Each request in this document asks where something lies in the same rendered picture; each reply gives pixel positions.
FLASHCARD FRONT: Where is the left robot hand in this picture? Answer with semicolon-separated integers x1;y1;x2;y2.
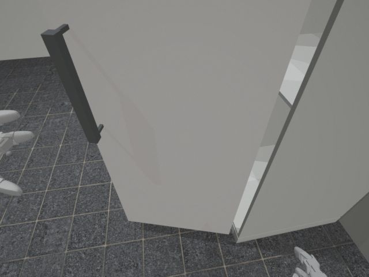
0;110;35;196

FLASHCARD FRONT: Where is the fridge door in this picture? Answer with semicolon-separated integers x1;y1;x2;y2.
38;0;311;234

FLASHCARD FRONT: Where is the handle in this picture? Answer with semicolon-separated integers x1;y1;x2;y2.
41;24;104;144

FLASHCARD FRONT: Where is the right robot hand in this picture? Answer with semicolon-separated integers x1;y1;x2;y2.
292;246;327;277

